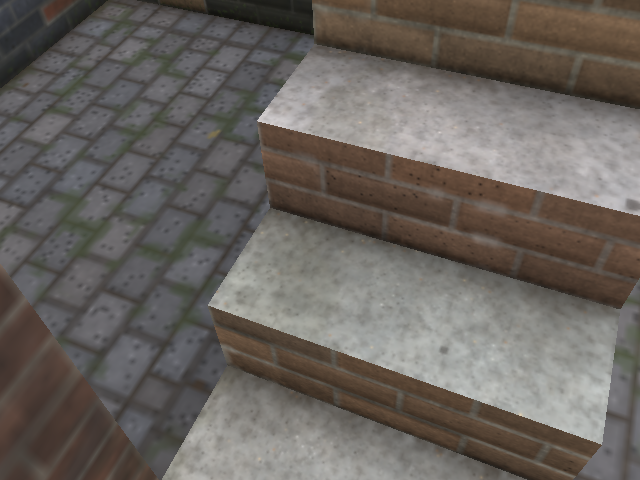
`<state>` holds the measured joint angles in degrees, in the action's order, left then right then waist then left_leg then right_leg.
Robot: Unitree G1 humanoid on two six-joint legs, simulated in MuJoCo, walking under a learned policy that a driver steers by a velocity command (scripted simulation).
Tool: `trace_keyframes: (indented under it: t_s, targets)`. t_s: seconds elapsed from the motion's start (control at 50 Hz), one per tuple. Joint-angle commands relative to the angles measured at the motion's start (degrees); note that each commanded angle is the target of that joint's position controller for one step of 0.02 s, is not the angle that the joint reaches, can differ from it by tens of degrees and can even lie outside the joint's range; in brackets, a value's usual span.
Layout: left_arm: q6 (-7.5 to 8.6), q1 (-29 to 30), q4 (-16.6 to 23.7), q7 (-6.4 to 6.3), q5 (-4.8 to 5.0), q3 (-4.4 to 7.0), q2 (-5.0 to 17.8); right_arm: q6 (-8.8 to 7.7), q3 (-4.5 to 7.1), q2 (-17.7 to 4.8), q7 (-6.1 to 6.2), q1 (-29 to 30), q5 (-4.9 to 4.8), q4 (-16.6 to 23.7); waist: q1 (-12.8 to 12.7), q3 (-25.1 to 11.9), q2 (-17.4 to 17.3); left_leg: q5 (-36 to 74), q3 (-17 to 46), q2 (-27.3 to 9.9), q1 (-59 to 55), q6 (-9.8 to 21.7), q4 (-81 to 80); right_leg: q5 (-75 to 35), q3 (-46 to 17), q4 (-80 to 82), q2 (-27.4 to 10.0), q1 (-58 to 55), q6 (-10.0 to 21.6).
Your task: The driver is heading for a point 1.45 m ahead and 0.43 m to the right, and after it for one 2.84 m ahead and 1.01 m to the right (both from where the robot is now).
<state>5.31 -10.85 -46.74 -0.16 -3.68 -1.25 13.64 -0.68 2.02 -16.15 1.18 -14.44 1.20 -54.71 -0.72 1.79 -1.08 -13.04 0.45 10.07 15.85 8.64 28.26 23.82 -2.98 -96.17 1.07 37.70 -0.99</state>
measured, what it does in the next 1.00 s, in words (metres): climbs: right foot 0.21 m higher, then left foot 0.20 m higher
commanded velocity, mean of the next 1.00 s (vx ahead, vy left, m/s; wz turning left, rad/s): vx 0.50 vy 0.00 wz -0.08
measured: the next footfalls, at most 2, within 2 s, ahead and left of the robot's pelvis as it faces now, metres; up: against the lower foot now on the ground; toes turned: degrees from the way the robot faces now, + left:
right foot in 0.32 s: +0.30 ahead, -0.18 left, +0.21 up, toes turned +10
left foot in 0.86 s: +0.70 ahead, +0.13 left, +0.41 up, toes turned +3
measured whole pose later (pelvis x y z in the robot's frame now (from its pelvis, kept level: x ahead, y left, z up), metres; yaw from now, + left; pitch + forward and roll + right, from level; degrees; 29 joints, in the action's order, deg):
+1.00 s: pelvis +0.51 +0.04 +0.29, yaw -7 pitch +2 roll +2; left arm 6.0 -13.8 -44.1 1.2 -0.6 7.3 15.1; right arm -0.3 2.2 -10.1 0.3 0.9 -0.4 -35.5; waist -2.2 3.7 1.8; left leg -25.5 -10.7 -5.9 50.7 4.5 74.6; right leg 2.8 -6.3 -98.7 3.1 31.3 2.0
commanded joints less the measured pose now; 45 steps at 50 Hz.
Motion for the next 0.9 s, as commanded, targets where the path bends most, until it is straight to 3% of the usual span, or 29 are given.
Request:
trace_keyframes:
  t_s: [0.02,0.08,0.12,0.16,0.22,0.24,0.28,0.3,0.32,0.34,0.36,0.38,0.4,0.42,0.46,0.5,0.54,0.58,0.66,0.68,0.72,0.76,0.78,0.8,0.82,0.84,0.86,0.88,0.9]
  targets:
    - [-1.88,1.34,9.16,0.54,-0.63,-0.10,3.22,-0.69,1.15,-7.15,0.73,2.45,0.62,5.38,-3.07,2.92,4.68,18.32,17.02,-14.72,9.74,11.08,-12.44,-0.90,3.63,2.38,-1.52,8.08,-1.25]
    - [-2.34,3.82,13.63,-1.69,0.97,-0.07,0.94,-1.67,1.97,-8.72,1.42,-4.20,1.47,5.03,0.74,-2.70,-4.39,20.83,24.09,-18.37,1.01,14.65,-10.86,6.58,3.08,-23.87,-0.75,21.63,-1.96]
    - [-2.02,14.71,19.95,-2.28,0.16,-0.31,-0.21,-2.33,2.10,-8.81,1.80,-10.50,1.03,3.19,5.08,-0.35,-5.32,6.91,30.97,-21.46,-13.02,13.28,-10.82,15.54,-1.92,-35.10,-2.28,43.87,0.78]
    - [-1.44,22.03,24.11,-1.85,-0.85,-1.28,-2.35,-2.80,1.83,-7.85,2.59,-16.26,0.89,0.99,7.67,0.72,-2.31,1.54,30.14,-20.94,-20.72,9.96,-9.04,20.78,-3.81,-35.68,-2.88,54.87,3.08]
    - [-2.39,29.32,30.91,-0.68,-1.65,-3.53,-7.03,-1.55,1.72,-7.24,3.33,-17.05,0.19,0.10,6.94,-0.08,0.19,-3.33,26.00,-15.54,-12.95,6.37,-14.63,19.38,0.20,-18.78,-3.54,46.70,3.51]
    - [-3.06,30.28,33.37,-0.24,-1.80,-4.17,-8.91,-0.99,1.95,-7.59,4.76,-14.46,-0.42,0.81,5.51,-0.67,-0.61,6.14,27.10,-18.23,-8.13,7.21,-20.62,17.76,-0.64,-13.45,-4.36,37.75,4.14]
    - [-4.32,16.36,30.46,-0.32,-0.03,-3.87,-7.03,-0.38,3.38,-11.19,4.66,-0.73,-2.18,7.82,-2.25,-8.61,-2.38,38.14,14.17,-18.65,8.10,3.58,-25.36,13.87,2.01,12.23,-3.19,-5.54,6.83]
    - [-4.68,4.51,23.18,-0.74,0.88,-1.64,-3.35,-1.41,3.86,-13.37,2.92,-2.46,-3.21,8.34,-4.95,-16.81,-1.93,77.33,8.70,-18.51,3.67,3.19,-19.50,11.68,10.06,11.66,2.54,-19.43,6.73]
    - [-4.53,-7.02,18.94,-0.63,2.02,0.41,-0.86,-2.00,4.68,-14.82,1.65,-1.97,-4.06,8.18,-10.20,-23.52,-4.70,95.39,7.17,-20.18,-3.70,2.51,-8.56,5.23,9.99,19.68,4.30,-26.67,6.91]
    - [-4.32,-14.04,15.24,-0.26,1.53,2.64,3.70,-2.58,5.09,-14.09,0.69,-2.74,-3.57,8.18,-13.04,-27.53,0.55,89.82,6.74,-18.37,-7.75,1.38,8.85,6.41,4.11,32.05,7.00,-30.24,7.99]
    - [-4.52,-20.63,11.81,-1.79,-0.18,4.92,12.29,-2.58,4.89,-9.53,-1.91,2.92,-3.78,13.55,-15.08,-26.17,28.96,39.17,5.66,-5.04,11.38,-3.90,33.96,-5.00,-32.38,56.85,-8.96,-36.01,17.33]
    - [-5.86,-15.84,10.98,-3.24,1.89,5.59,11.48,-3.22,4.59,-6.43,-4.11,-0.66,2.62,12.44,-10.23,-27.33,27.41,-0.73,15.38,2.01,16.45,-3.67,56.94,-3.07,-60.91,71.66,-13.82,-34.26,22.57]
    - [-5.74,-4.32,11.73,-2.42,4.20,5.12,7.35,-2.57,3.82,-3.67,-5.06,-1.81,5.04,13.50,-3.46,-17.68,15.52,-1.31,14.84,-2.56,25.48,-3.97,68.91,20.31,-60.63,71.58,-13.61,-25.74,21.95]
    - [-4.89,-1.34,8.61,-1.67,4.18,4.82,4.69,-1.97,2.04,-0.35,-4.83,2.96,5.48,16.66,-1.12,-5.59,8.36,-1.86,9.86,-5.53,32.46,-3.52,72.70,37.55,-55.11,71.68,-11.57,-16.40,19.64]
    - [-3.01,-3.79,1.90,-1.60,3.36,3.61,-2.39,-1.82,-0.88,5.27,-2.82,6.75,4.80,20.41,2.02,3.68,2.17,-6.12,7.89,-7.73,40.02,-3.62,80.49,28.72,-40.26,68.07,-7.73,-7.61,15.58]
    - [-2.11,-6.25,-2.35,-1.10,3.02,3.22,-5.65,-0.73,-2.11,6.68,-1.74,6.26,2.22,21.20,4.06,4.56,2.81,-3.78,5.02,-9.33,43.68,-5.38,81.68,11.57,-26.78,68.73,-5.91,-8.80,13.09]
    - [-0.75,-8.57,-5.28,0.02,2.68,3.51,-4.07,-0.44,-2.83,7.25,-0.56,10.03,1.28,23.14,3.86,5.23,4.62,-3.80,3.07,-10.86,51.29,-5.97,85.55,4.56,-22.92,73.14,-6.53,-11.93,13.87]
    - [0.18,-10.01,-6.48,0.08,3.04,3.99,-2.97,-1.06,-3.17,6.21,-0.93,14.49,2.55,25.94,3.72,4.70,1.87,1.30,0.98,-13.48,49.37,-6.69,75.06,-2.49,-19.52,75.52,-3.65,-11.50,13.87]
    - [1.89,-17.17,-4.93,-2.22,2.10,6.10,2.76,-0.67,-2.03,5.42,-1.73,14.61,2.11,25.38,-0.64,-3.72,2.91,0.87,-3.11,-13.13,53.87,-8.46,80.01,-23.93,-22.37,76.76,-7.85,-28.44,19.48]
    - [2.29,-18.45,-4.60,-2.03,1.77,6.80,5.00,-0.62,-2.29,7.56,-1.22,19.54,1.74,27.03,-2.64,-3.69,7.48,-8.56,-2.62,-13.51,64.58,-7.17,91.15,-25.50,-25.60,77.80,-11.16,-36.35,21.09]
    - [2.27,-22.07,-5.29,-1.98,1.47,7.87,5.88,-1.38,-1.97,5.99,-1.29,30.57,2.66,31.96,-6.62,1.67,3.01,-15.98,1.54,-16.52,79.86,-6.13,86.43,-20.03,-26.18,79.03,-14.94,-48.27,18.25]
    - [0.34,-28.91,-7.76,-2.44,2.13,8.14,3.25,-1.91,-3.89,9.81,-1.57,40.78,3.11,37.83,-11.36,2.49,7.05,-18.90,0.77,-18.42,77.88,-5.89,75.31,-15.24,-25.47,86.01,-13.57,-46.64,16.78]
    - [-0.01,-27.78,-7.60,-2.84,1.64,8.72,5.63,-1.19,-3.65,8.85,-1.94,40.28,2.39,39.54,-10.42,1.75,10.23,-20.18,-1.23,-18.07,75.43,-5.31,74.40,-17.36,-24.03,90.24,-15.28,-47.06,16.14]
    - [-0.82,-22.10,-5.62,-2.73,3.27,8.56,4.72,-0.12,-4.09,7.98,-2.66,36.72,1.24,39.14,-7.30,0.74,9.63,-17.93,-8.09,-18.10,59.80,-4.44,64.12,-27.62,-18.24,97.61,-13.32,-38.33,16.65]
    - [-1.15,-16.83,-3.24,-2.80,3.96,8.58,3.94,0.37,-5.19,11.08,-2.86,33.42,-0.11,38.89,-4.50,-0.41,11.85,-19.02,-5.24,-18.23,36.68,-1.14,51.80,-33.11,-13.80,100.55,-13.32,-24.55,13.86]
    - [-0.75,-12.71,-0.07,-1.40,4.09,8.68,7.15,1.38,-3.09,7.36,-2.26,24.93,-1.95,35.23,-0.44,-8.01,7.81,-18.94,-13.11,-12.09,17.18,-1.47,45.50,-51.90,-9.68,95.21,-10.32,-19.79,13.15]
    - [1.44,-12.47,1.42,0.93,4.16,9.19,10.69,1.27,0.40,3.26,-1.48,10.53,-2.13,30.95,5.98,-16.97,10.60,-12.44,-14.15,-6.41,-0.40,-0.84,43.61,-90.68,-8.65,78.56,-10.15,-20.30,11.40]
    - [3.22,-9.44,2.26,2.47,6.05,10.47,14.16,0.35,2.95,-1.16,-0.73,-2.34,-2.43,27.76,12.96,-24.72,10.98,-10.49,-2.63,-8.86,-13.07,-0.23,35.93,-89.69,-7.82,59.29,-7.67,-15.42,6.86]
    - [4.66,-9.95,5.50,3.10,7.50,9.46,9.85,-1.39,5.01,-8.06,-0.46,-6.18,0.05,26.20,13.85,-34.68,-9.37,-33.55,27.01,-24.26,-22.54,0.97,18.53,-67.63,-7.69,34.43,-0.44,-5.29,3.48]
Keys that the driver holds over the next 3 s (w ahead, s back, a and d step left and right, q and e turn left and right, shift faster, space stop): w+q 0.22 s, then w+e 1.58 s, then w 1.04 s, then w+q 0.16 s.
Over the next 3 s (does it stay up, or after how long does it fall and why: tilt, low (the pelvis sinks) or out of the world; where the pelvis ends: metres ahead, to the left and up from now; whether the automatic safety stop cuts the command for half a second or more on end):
stays up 1.09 -0.35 0.84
